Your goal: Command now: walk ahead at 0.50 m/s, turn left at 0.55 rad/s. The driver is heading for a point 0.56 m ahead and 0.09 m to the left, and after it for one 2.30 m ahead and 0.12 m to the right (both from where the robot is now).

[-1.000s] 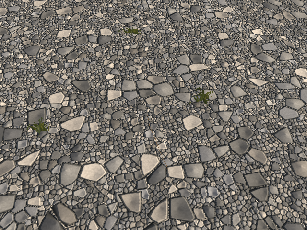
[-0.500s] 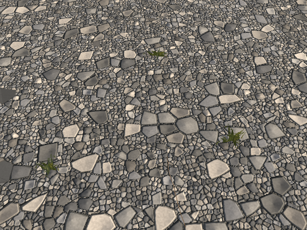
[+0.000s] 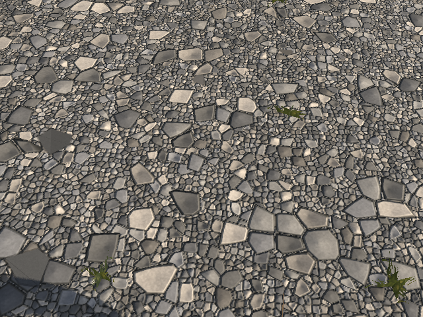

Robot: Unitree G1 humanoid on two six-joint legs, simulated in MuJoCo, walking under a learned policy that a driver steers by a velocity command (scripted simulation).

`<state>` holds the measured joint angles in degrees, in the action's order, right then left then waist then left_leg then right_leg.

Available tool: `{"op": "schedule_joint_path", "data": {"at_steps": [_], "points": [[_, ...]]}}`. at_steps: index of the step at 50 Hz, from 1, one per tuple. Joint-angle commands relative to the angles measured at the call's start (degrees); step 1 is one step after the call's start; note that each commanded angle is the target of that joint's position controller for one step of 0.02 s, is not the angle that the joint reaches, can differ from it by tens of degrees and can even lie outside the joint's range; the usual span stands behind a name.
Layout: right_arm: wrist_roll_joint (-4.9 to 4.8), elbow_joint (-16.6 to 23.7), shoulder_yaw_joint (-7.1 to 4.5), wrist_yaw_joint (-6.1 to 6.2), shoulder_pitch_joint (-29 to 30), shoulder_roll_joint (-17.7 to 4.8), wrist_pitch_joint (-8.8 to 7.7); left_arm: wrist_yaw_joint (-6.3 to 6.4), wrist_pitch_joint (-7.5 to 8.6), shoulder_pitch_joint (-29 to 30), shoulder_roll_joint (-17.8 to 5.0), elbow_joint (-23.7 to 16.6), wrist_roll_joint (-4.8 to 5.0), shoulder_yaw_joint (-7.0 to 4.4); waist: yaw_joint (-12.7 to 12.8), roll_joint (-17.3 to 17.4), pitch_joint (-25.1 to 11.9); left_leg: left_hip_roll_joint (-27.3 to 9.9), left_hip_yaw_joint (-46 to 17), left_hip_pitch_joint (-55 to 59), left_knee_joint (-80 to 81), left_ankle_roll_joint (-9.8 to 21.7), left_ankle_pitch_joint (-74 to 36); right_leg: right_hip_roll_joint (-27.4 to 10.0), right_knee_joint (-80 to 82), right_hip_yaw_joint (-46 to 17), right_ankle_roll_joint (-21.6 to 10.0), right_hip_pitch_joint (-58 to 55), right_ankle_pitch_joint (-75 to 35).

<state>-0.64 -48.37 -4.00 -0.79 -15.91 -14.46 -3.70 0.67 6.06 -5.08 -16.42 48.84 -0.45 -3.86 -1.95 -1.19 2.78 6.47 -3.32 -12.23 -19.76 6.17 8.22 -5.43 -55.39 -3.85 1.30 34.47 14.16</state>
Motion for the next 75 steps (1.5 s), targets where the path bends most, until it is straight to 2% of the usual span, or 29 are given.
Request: {"op": "schedule_joint_path", "data": {"at_steps": [1, 8, 12, 13, 14, 15, 16, 17, 19, 23, 30, 35, 38, 39, 40, 41, 42, 44, 45, 49, 54, 61, 62, 63, 64, 65, 67, 69, 75], "points": [[-0.25, 4.22, -2.45, 1.36, 1.07, -10.47, -0.91, 0.29, -0.12, 3.03, -3.54, -4.18, -0.46, -0.92, 0.91, 3.69, -2.69, -13.38, -12.56, -0.36, 8.65, 8.74, -10.75, 1.16, 10.82, 0.62, 1.82, 0.52, -10.5], [-0.92, 2.08, -2.38, 1.84, -4.61, -9.79, 0.09, -1.25, 0.96, 12.57, -4.02, -8.54, 0.81, -0.33, -2.62, 5.81, -1.54, -13.28, -16.44, 2.96, 3.64, 5.42, -3.78, 4.91, 27.51, -0.64, 0.67, -4.92, -19.01], [-0.52, 2.85, -2.47, 2.4, -3.77, -9.74, 0.96, -1.66, 2.29, 6.35, -6.84, -7.57, 0.93, -1.23, 1.4, 8.24, -3.93, -13.67, -20.8, 7.0, -5.11, 4.06, -10.79, 5.86, 31.94, 0.19, -2.16, -14.09, -11.43], [-0.25, 3.81, -1.79, 2.15, -2.71, -7.9, 0.87, -1.34, 2.56, -0.7, -8.79, -6.02, 0.22, -2.11, 4.75, 7.44, -9.11, -10.64, -18.69, 4.07, -13.04, 2.44, -13.87, 3.47, 31.45, -1.0, -4.5, -25.71, -12.04], [0.7, 5.2, -0.73, 1.9, -2.74, -5.28, 0.68, -0.87, 2.43, -10.67, -12.21, -4.99, -0.31, -3.01, 8.62, 1.37, -17.63, -6.57, -13.3, -4.31, -28.99, 0.11, -4.29, -6.3, 29.53, -10.23, -8.02, -41.75, -9.71], [-1.28, 6.47, 0.11, 1.7, -11.16, -2.5, 0.14, -1.09, 1.38, -14.36, -15.02, -3.22, -0.42, -3.77, 4.47, -18.98, -23.73, 0.39, -7.25, -24.74, -45.33, -3.47, 25.61, -18.22, 34.71, -36.03, -16.8, -58.47, 2.18], [-1.93, 5.06, -0.88, 1.98, -10.55, -8.75, 0.18, -1.36, 1.02, -12.27, -9.24, -4.53, 0.84, -2.47, 5.41, -12.39, -19.04, -4.96, -8.5, -31.27, -52.4, -3.88, 25.08, -18.32, 37.17, -38.58, -15.27, -55.53, 13.32], [-1.6, 5.93, -1.71, 1.96, -4.55, -11.55, 0.45, -1.15, 0.67, -9.49, -5.94, -5.45, 0.95, -1.61, 6.71, -6.56, -11.5, -6.84, -7.13, -32.79, -53.68, -4.21, 19.56, -15.74, 38.34, -29.51, -12.68, -47.95, 12.01], [-0.49, 7.26, -1.97, 1.96, 0.04, -9.94, 0.72, -1.14, 0.12, -4.95, -4.44, -5.35, 0.1, -0.95, 4.62, -1.92, -3.98, -10.48, -4.95, -29.79, -50.38, -4.82, 12.51, -11.58, 41.14, -18.02, -11.15, -35.09, -0.75], [-1.17, 9.2, -1.47, 1.15, 0.61, -5.61, 1.77, -1.1, 0.77, -4.86, -4.61, -3.64, 0.23, -1.09, 2.73, -4.16, -2.36, -13.82, -2.92, -27.61, -45.23, -5.22, 8.53, -9.28, 46.03, -6.53, -11.79, -28.98, -10.02], [-0.89, 12.93, -0.37, -0.64, 9.63, -4.17, 1.26, -0.5, 0.01, -6.89, -8.16, -2.05, 0.48, -2.08, 5.06, -1.97, -0.68, -13.28, 1.03, -26.85, -25.53, -5.53, -9.11, -7.64, 47.43, 7.63, -10.6, -30.99, -20.31], [-0.04, 16.4, 0.18, -1.86, 15.97, -3.41, 0.92, -0.59, -1.77, -12.2, -9.93, 0.91, 1.87, -2.1, 5.76, -1.89, 1.19, -9.29, 4.59, -21.46, -15.01, -3.15, -4.91, -9.72, 42.09, 9.75, -9.64, -35.54, -35.72], [1.28, 12.18, -2.24, -1.35, 2.29, -8.74, 0.34, -0.5, -2.41, -10.64, -11.21, 1.88, 2.87, -1.81, -3.39, -3.3, -7.3, -4.88, 6.7, 0.55, -5.47, 0.68, -12.32, -6.51, 24.52, 10.62, -6.09, -34.08, -49.76], [2.23, 10.39, -3.35, -0.26, -4.17, -13.29, 0.56, -0.64, -1.86, -11.59, -8.48, 1.0, 1.42, -0.65, -5.35, 0.35, -13.75, -12.36, 0.3, 16.87, -9.51, 3.05, -35.05, -2.95, 11.9, 10.95, -3.18, -23.46, -33.45], [3.78, 10.83, -2.91, 0.61, -4.74, -16.58, 1.04, -1.85, -1.18, -19.24, -1.55, 0.55, -0.23, 1.92, -1.08, 14.73, -24.56, -32.66, -21.7, 38.12, -13.82, 14.82, -59.25, 5.54, -11.53, 8.44, 1.2, -3.01, 22.78], [2.98, 11.46, -2.42, 0.46, -6.87, -13.41, 1.48, -1.84, -1.08, -19.69, -6.7, 3.34, 1.9, 0.66, -4.73, 9.93, -34.19, -33.7, -24.92, 36.28, -11.52, 16.63, -56.38, 5.88, -19.0, -3.79, 1.25, -3.8, 28.93], [2.09, 10.99, -1.89, 0.24, -3.39, -11.73, 1.46, -1.7, -1.45, -13.49, -9.35, 1.38, 3.75, -0.34, -4.55, 8.24, -25.93, -29.96, -15.97, 29.96, -9.36, 13.7, -52.18, 3.18, -18.96, -3.37, 0.92, 0.35, 26.11], [1.08, 10.13, -0.65, 0.17, 4.32, -7.43, 0.76, -0.38, -3.01, -10.4, -7.02, 1.21, 2.44, -0.23, -0.34, 5.46, -13.08, -24.66, -7.95, 14.12, -3.69, 8.96, -37.84, -0.36, -12.05, -0.34, 1.69, 0.84, 18.42], [1.47, 9.85, -0.4, 0.1, 7.14, -6.31, 0.49, 0.09, -4.48, -12.49, -6.36, 1.89, 1.99, -0.41, 2.29, 6.41, -11.03, -23.39, -4.67, 6.16, -0.61, 8.11, -34.2, -1.28, -10.36, -0.05, 2.31, -4.89, 15.65], [2.65, 8.94, -1.15, 0.93, 12.99, -7.81, -0.11, 1.59, -7.8, -14.14, -4.67, 0.68, 1.26, -0.94, 5.43, 8.09, -8.41, -23.54, 2.29, -5.04, 5.6, 8.8, -23.63, -0.29, -6.57, 2.41, 3.62, -10.36, 8.63], [2.01, 6.66, -1.64, 3.01, 12.62, -8.9, 1.35, 0.65, -8.75, -7.23, -4.56, -3.4, 0.94, -1.12, 3.21, 7.66, -6.67, -24.46, 5.72, -3.12, 7.86, 7.76, -6.81, -1.45, 3.28, 3.64, 2.2, -9.34, 1.73], [-0.55, 4.34, -2.61, 3.14, 12.44, -11.21, 3.79, -1.57, -9.17, -6.9, -4.98, -6.15, 0.91, -2.01, 4.24, 7.03, -6.75, -25.68, 8.36, 3.15, -2.18, 2.9, -8.11, 2.25, 21.8, 9.19, -2.15, -16.26, 0.2], [-0.8, 3.05, -2.45, 3.07, 9.81, -9.91, 4.04, -1.36, -9.03, -8.53, -6.34, -5.78, 0.5, -2.6, 4.4, 4.75, -6.8, -23.13, 10.18, 1.76, -7.13, -0.31, -4.33, 3.41, 27.37, 7.95, -3.98, -20.24, -5.67], [0.48, 2.67, -1.98, 2.83, 7.62, -7.61, 4.16, -0.52, -8.77, -10.11, -11.59, -6.04, 0.41, -4.07, 3.29, -6.39, -6.34, -17.36, 15.37, -5.2, -20.16, -5.44, 4.36, -3.41, 33.34, -3.42, -7.49, -25.79, -23.76], [2.61, 6.05, -1.23, 2.84, 11.55, -5.68, 4.04, 0.17, -8.43, -10.3, -17.42, -7.51, -0.24, -4.95, 3.02, -19.89, -4.86, -7.54, 14.91, -23.6, -35.53, -11.1, 29.07, -15.77, 34.27, -22.96, -18.59, -32.46, -40.4], [2.01, 6.95, -1.68, 2.94, 15.64, -7.4, 3.93, -0.48, -7.05, -12.76, -15.37, -7.5, -1.52, -4.4, 6.59, -12.52, -10.24, -6.14, 4.21, -25.73, -45.7, -10.72, 32.74, -17.03, 35.4, -24.98, -23.53, -32.25, -38.01], [0.21, 5.67, -2.27, 3.21, 14.37, -8.14, 4.04, -0.25, -5.31, -7.03, -12.97, -8.4, -0.03, -3.96, 3.31, -6.23, -8.77, -8.15, 0.47, -28.48, -47.31, -8.98, 22.62, -11.1, 34.97, -16.07, -17.5, -31.95, -29.92], [1.04, 4.86, -2.92, 3.83, 14.0, -9.47, 4.02, 0.74, -5.74, -3.21, -9.63, -9.54, 1.37, -2.83, 1.71, -5.15, -8.58, -8.48, -0.18, -26.36, -45.32, -9.05, 16.74, -8.88, 34.99, -13.28, -14.55, -29.23, -29.16], [0.48, 4.9, -1.94, 3.4, 14.85, -6.38, 3.39, 1.93, -6.62, -5.06, -11.05, -10.24, 1.25, -3.3, 2.64, -5.55, -9.74, -6.11, -0.89, -21.51, -30.8, -10.64, 10.67, -6.38, 34.58, -13.74, -14.24, -30.1, -25.25]]}}
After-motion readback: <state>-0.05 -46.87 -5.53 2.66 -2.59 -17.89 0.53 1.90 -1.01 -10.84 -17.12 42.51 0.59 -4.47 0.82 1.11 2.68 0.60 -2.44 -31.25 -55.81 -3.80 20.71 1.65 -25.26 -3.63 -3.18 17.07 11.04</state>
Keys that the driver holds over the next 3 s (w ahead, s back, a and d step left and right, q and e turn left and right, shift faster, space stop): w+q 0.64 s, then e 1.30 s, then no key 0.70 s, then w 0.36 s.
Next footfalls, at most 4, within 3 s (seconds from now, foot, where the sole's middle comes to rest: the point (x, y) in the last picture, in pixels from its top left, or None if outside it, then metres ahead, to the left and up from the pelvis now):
0.26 right None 0.35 -0.13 -0.78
0.78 left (139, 298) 0.53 0.22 -0.78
1.26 right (216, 278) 0.59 -0.03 -0.78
1.72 left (145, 274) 0.60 0.20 -0.78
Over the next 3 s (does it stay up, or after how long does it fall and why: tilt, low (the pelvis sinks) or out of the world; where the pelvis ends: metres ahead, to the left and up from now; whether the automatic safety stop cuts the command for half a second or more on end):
stays up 0.60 0.01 -0.01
